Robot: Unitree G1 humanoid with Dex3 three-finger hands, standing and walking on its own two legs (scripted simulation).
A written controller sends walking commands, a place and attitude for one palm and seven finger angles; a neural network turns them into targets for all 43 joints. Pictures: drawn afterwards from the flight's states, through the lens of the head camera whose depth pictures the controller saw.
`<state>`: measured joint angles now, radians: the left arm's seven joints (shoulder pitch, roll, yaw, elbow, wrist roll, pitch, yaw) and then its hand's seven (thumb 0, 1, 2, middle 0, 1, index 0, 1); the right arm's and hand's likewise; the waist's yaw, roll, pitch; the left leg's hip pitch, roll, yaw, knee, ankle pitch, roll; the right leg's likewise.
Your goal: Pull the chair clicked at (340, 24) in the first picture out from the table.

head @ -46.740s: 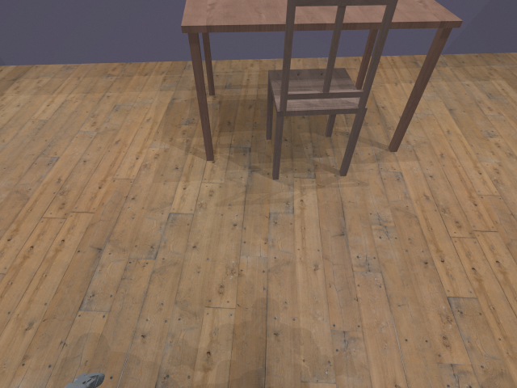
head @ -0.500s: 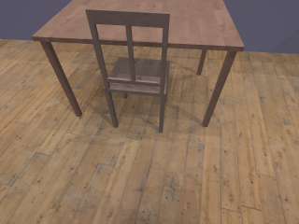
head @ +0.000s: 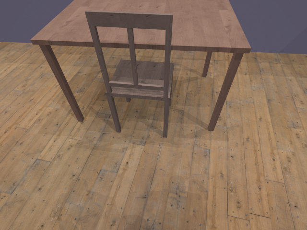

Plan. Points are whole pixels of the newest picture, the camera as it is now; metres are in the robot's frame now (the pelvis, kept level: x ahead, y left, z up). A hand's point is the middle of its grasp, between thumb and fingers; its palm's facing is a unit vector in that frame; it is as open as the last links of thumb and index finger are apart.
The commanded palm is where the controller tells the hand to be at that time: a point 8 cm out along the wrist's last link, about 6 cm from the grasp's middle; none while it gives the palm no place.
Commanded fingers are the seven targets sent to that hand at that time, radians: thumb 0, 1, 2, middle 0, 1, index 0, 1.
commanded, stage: look to check the result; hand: left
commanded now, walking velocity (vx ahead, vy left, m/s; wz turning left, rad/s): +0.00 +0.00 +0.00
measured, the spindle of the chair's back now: (133, 59) +0.93 +0.16 -0.08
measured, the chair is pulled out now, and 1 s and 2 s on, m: -0.09 -0.09 -0.09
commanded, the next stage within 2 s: take the last steps up to it in 0.44 s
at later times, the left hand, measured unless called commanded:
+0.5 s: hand out of the picture +0.00 +0.16 -0.17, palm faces +0.04 -0.98 -0.19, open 7.3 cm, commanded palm none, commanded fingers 0.00 0.90 0.90 -0.20 -0.30 -0.20 -0.30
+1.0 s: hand out of the picture +0.08 +0.17 -0.18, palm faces +0.01 -0.98 -0.20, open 7.3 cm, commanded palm none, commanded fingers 0.00 0.90 0.90 -0.20 -0.30 -0.20 -0.30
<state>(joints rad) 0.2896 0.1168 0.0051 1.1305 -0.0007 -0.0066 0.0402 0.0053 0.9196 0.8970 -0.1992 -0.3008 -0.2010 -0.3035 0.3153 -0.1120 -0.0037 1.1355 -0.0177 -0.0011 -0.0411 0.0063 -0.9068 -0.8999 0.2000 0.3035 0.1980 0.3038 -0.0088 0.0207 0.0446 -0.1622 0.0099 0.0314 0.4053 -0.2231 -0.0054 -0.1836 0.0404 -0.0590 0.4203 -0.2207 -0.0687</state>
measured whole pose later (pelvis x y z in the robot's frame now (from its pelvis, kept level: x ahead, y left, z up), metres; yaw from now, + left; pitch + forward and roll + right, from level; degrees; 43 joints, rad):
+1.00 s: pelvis +0.08 -0.01 -0.01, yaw -1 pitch +0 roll +2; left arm 0.30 0.14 0.05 1.07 0.02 0.02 0.01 0.01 0.93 0.90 -0.20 -0.30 -0.20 -0.30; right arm 0.45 -0.10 -0.03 1.12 -0.04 -0.05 -0.04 0.00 -0.91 -0.90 0.20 0.30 0.20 0.30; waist -0.05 0.00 0.05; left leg -0.10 0.00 0.05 0.50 -0.40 0.00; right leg -0.36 0.00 -0.07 0.88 -0.49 -0.08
